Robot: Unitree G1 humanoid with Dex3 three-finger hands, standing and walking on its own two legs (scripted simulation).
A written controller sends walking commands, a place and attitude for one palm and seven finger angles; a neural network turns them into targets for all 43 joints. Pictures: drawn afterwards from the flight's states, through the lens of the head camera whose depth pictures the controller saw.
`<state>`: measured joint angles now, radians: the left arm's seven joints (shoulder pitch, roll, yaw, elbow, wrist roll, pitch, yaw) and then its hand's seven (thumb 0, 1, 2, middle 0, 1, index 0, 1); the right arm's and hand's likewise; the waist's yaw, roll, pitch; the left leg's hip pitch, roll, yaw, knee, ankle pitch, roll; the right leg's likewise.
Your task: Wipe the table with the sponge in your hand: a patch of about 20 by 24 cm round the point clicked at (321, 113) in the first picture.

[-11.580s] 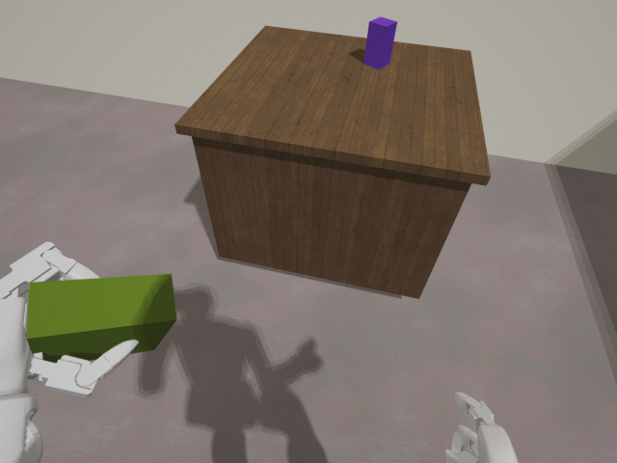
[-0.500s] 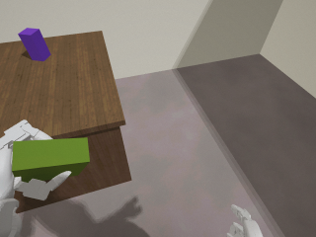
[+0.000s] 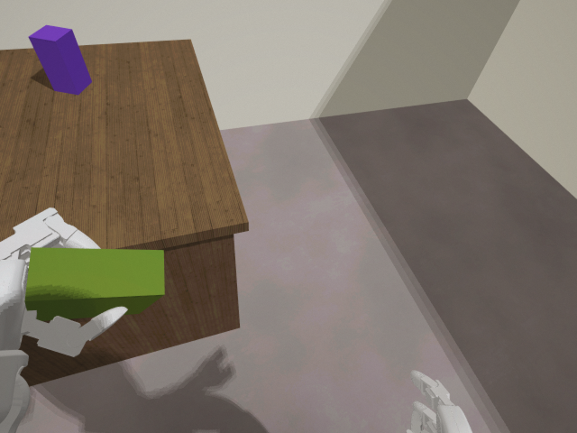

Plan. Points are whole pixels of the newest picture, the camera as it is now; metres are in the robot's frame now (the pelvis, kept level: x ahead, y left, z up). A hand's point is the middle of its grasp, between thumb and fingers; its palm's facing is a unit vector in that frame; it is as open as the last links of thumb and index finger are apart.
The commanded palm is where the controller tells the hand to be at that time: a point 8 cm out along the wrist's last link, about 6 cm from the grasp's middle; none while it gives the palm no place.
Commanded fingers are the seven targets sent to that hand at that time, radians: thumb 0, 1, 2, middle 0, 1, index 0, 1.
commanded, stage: come to a stop and stand still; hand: left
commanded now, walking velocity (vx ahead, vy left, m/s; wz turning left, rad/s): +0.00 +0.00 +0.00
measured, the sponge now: (113, 286) +0.23 +0.22 +0.12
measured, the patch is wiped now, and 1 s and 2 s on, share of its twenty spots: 0.00 0.00 0.00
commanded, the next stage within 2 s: look again from close up in 0.30 s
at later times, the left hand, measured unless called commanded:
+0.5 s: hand (73, 266) +0.23 +0.25 +0.16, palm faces +0.38 -0.85 -0.36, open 9.2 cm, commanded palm +0.17 +0.28 +0.18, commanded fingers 0.00 0.10 1.30 -1.20 -1.60 -1.20 -1.60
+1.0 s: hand (83, 288) +0.21 +0.23 +0.16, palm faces +0.37 -0.84 -0.39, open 9.2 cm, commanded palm +0.15 +0.27 +0.18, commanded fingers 0.00 0.10 1.30 -1.20 -1.60 -1.20 -1.60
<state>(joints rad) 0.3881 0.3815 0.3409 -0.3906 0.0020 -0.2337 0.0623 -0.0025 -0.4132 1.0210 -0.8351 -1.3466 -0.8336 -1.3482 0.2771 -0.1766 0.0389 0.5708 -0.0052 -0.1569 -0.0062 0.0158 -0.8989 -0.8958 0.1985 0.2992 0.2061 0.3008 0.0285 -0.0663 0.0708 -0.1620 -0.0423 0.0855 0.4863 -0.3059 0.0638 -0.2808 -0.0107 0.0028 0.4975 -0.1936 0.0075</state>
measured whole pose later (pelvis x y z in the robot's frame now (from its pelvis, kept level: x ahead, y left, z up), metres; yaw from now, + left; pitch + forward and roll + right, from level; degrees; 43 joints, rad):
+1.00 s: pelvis +0.00 -0.01 +0.00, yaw +1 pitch +1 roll -1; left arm 0.44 0.35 0.32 -0.42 -0.02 -0.21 0.11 0.00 -0.42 1.03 -0.83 -1.35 -0.83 -1.36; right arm 0.25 -0.23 0.01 0.55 -0.02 -0.09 -0.04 0.02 -0.90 -0.90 0.20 0.30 0.21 0.30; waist 0.00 0.00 -0.01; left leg -0.20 -0.01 0.06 0.47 -0.28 0.04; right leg -0.27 0.02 -0.03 0.40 -0.14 -0.02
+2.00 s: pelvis +0.03 +0.10 -0.02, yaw -3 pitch -1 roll +2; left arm 0.44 0.41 0.37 -0.49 -0.02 -0.22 0.13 0.00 -0.42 1.03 -0.83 -1.35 -0.83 -1.36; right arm 0.22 -0.25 -0.05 0.57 0.01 -0.10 -0.05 0.01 -0.90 -0.90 0.20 0.30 0.20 0.30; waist 0.00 -0.02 0.07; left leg -0.33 0.07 0.02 0.60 -0.23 -0.06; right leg -0.33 -0.13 -0.01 0.73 -0.37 0.06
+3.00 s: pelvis +0.02 +0.27 -0.01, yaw -2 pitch -1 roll +1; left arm 0.48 0.36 0.35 -0.51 -0.04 -0.20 0.15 0.00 -0.42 1.04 -0.83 -1.36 -0.83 -1.36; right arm 0.22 -0.20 0.00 0.65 0.00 -0.11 0.00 0.01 -0.90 -0.90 0.20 0.30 0.21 0.30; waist 0.01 0.00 0.02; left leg -0.48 0.00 0.03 0.98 -0.39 -0.02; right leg -0.29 -0.07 -0.07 0.65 -0.35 0.00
